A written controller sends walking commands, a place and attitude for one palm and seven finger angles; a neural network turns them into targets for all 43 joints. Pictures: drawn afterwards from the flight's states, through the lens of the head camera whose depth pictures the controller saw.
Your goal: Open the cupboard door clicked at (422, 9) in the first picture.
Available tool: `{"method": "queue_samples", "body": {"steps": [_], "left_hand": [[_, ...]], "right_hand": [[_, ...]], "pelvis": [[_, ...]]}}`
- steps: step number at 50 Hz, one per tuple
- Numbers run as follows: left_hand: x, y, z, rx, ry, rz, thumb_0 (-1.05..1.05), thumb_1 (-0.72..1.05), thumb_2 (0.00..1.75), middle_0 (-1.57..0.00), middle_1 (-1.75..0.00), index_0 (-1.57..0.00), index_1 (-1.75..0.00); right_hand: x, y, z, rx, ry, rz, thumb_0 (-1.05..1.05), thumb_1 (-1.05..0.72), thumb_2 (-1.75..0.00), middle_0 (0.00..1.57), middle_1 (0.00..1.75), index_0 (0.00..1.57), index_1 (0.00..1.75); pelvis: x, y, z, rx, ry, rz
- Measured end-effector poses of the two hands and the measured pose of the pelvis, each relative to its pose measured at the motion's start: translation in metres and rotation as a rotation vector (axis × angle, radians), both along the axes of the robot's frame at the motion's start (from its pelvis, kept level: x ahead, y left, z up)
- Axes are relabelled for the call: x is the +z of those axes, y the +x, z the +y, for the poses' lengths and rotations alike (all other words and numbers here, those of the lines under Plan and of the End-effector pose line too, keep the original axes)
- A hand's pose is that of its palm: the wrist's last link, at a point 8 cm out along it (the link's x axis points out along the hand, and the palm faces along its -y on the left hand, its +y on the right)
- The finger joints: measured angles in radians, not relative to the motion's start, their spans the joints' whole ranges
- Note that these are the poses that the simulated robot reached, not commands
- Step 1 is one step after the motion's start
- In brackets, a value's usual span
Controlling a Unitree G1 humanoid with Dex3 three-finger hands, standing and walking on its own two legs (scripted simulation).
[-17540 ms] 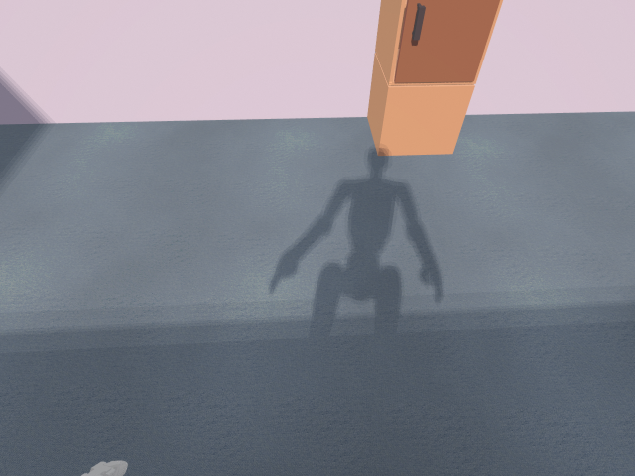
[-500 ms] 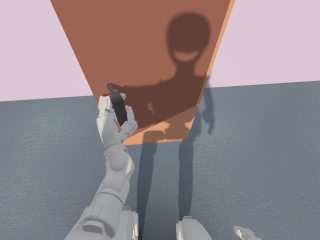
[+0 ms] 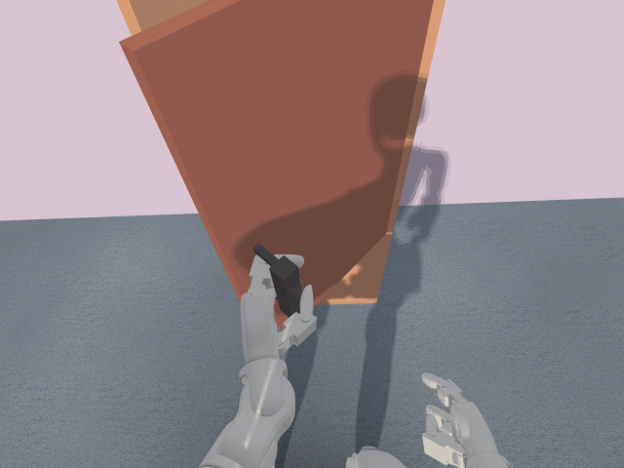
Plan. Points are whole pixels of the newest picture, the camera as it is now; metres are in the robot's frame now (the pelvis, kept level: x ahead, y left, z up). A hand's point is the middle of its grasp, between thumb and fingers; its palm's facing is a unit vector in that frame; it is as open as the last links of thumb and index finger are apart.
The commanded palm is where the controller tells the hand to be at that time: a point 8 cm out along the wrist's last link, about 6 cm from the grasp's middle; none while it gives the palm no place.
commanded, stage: open thumb and fingers to let go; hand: left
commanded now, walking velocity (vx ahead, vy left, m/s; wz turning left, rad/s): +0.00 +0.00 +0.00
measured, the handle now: (277, 281) +0.36 +0.05 +0.02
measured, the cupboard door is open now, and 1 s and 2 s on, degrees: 46 42 46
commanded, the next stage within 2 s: slide the hand sideways off the handle in 0.84 s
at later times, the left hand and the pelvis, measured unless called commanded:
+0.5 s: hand (295, 298) +0.33 +0.03 +0.01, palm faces +0.32 -0.94 -0.08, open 11.8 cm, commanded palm +0.28 +0.07 +0.01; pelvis -0.01 -0.01 -0.01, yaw -1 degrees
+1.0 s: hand (290, 308) +0.32 +0.03 +0.01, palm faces +0.15 -0.99 -0.06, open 15.2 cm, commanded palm +0.28 +0.06 +0.01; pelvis -0.02 +0.03 -0.01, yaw -3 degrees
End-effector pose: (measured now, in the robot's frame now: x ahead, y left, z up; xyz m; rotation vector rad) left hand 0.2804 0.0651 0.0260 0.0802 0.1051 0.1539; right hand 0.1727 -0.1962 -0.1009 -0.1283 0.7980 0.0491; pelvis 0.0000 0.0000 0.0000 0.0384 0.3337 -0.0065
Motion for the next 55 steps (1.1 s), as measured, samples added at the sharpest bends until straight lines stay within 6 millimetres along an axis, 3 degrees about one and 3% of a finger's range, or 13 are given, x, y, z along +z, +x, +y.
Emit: {"method": "queue_samples", "body": {"steps": [8,13,20,27,35,41,48,55], "left_hand": [[-0.007,0.012,0.006,0.125,0.001,-0.045,-0.02,0.58,0.78,-0.33,-1.28,-0.34,-1.31],[-0.007,0.017,0.008,0.17,0.003,-0.049,-0.01,0.47,0.73,-0.37,-1.3,-0.37,-1.3],[-0.007,0.016,0.007,0.176,0.009,-0.046,0.0,0.12,0.57,-0.37,-1.28,-0.36,-1.27],[-0.008,0.018,0.009,0.167,0.004,-0.055,0.0,-0.27,0.4,-0.36,-1.25,-0.34,-1.21],[-0.007,0.016,0.013,0.133,-0.005,-0.047,-0.01,-0.45,0.32,-0.33,-1.03,-0.3,-0.98],[-0.006,0.014,0.014,0.101,-0.004,-0.046,-0.01,-0.49,0.3,-0.27,-0.75,-0.29,-0.73],[-0.006,0.013,0.018,0.065,-0.009,-0.041,-0.02,-0.5,0.3,-0.34,-0.56,-0.33,-0.6],[-0.011,-0.002,0.022,-0.276,-0.064,-0.122,-0.02,-0.5,0.3,-0.25,-0.41,-0.2,-0.44]], "right_hand": [[-0.024,-0.017,-0.033,-0.036,-0.063,0.058,0.01,-0.9,-0.9,0.2,0.3,0.2,0.29],[-0.036,-0.037,-0.043,-0.058,-0.07,0.109,0.01,-0.9,-0.9,0.2,0.3,0.2,0.29],[-0.043,-0.059,-0.042,-0.075,-0.062,0.162,0.01,-0.9,-0.9,0.2,0.3,0.2,0.29],[-0.042,-0.062,-0.037,-0.077,-0.066,0.162,0.01,-0.9,-0.9,0.2,0.3,0.2,0.29],[-0.032,-0.05,-0.024,-0.077,-0.069,0.111,0.01,-0.9,-0.9,0.2,0.3,0.2,0.29],[-0.023,-0.039,-0.011,-0.07,-0.07,0.067,0.01,-0.9,-0.9,0.2,0.3,0.2,0.29],[-0.019,-0.033,0.007,-0.055,-0.064,0.045,0.01,-0.9,-0.9,0.2,0.3,0.2,0.29],[-0.024,-0.044,0.014,-0.076,-0.055,0.064,0.01,-0.9,-0.9,0.2,0.3,0.2,0.29]], "pelvis": [[-0.012,-0.008,-0.01,-0.01,0.015,0.021],[-0.015,-0.011,-0.012,-0.014,0.022,0.029],[-0.013,-0.014,-0.013,-0.024,0.024,0.034],[-0.014,-0.015,-0.007,-0.029,0.017,0.038],[-0.012,-0.016,0.004,-0.035,0.006,0.031],[-0.011,-0.016,0.015,-0.037,-0.009,0.025],[-0.013,-0.018,0.027,-0.04,-0.027,0.016],[-0.022,-0.022,0.042,-0.034,-0.041,0.025]]}}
